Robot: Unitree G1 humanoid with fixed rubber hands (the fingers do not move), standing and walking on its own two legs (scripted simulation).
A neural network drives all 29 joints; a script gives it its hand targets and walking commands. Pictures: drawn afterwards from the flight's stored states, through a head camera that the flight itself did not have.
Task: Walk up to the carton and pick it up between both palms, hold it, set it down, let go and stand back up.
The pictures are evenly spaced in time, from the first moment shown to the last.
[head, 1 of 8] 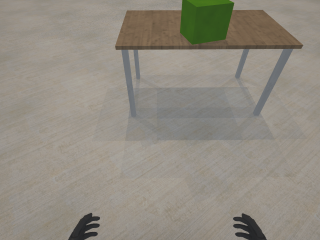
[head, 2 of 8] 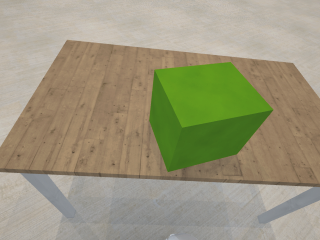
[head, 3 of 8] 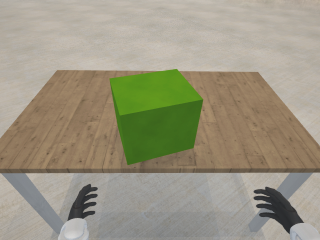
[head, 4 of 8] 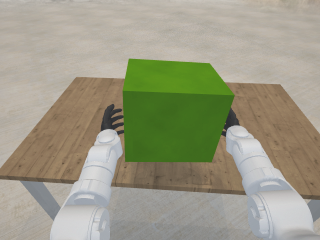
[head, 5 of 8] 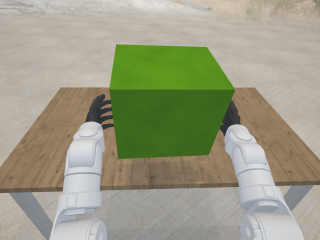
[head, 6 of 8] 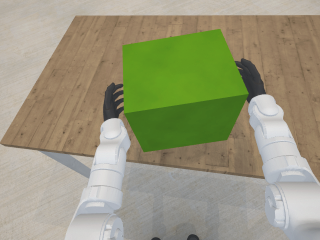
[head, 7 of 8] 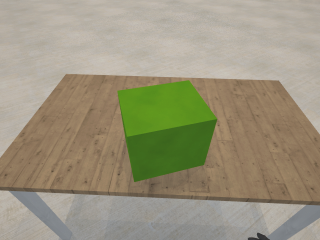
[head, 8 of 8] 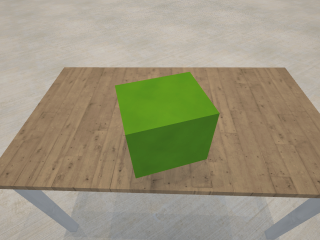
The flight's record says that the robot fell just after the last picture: no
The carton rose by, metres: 0.23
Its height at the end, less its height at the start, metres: +0.00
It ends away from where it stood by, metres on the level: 0.02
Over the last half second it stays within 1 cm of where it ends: yes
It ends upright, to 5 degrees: yes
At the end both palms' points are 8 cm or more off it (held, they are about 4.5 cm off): yes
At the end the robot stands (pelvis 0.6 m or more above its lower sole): yes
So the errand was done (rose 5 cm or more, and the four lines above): yes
